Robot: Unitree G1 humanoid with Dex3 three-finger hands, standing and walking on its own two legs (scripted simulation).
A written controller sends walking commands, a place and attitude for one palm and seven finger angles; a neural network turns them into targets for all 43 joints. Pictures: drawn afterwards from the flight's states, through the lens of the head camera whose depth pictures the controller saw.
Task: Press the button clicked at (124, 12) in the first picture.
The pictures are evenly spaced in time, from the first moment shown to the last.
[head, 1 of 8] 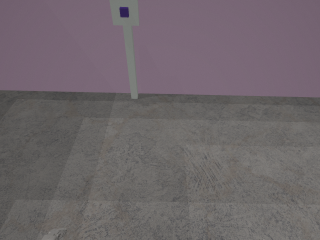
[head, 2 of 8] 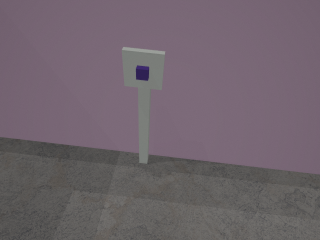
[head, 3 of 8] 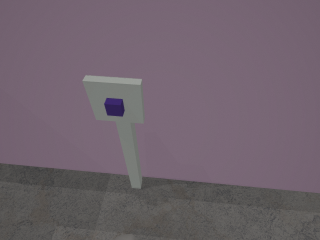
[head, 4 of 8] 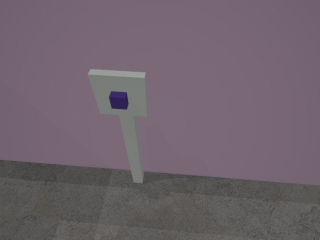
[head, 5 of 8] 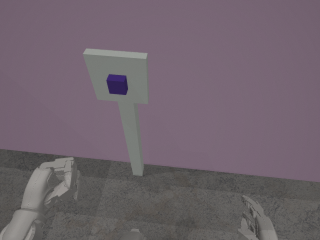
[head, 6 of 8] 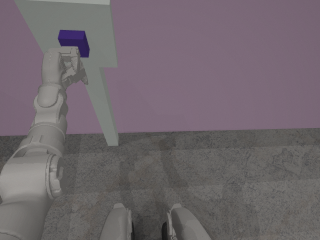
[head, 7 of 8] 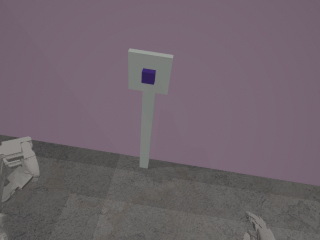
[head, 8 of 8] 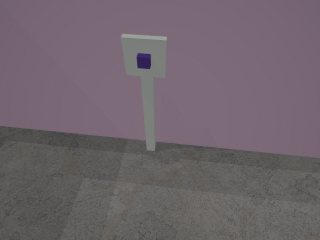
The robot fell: no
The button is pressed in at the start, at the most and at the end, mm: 0 10 0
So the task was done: yes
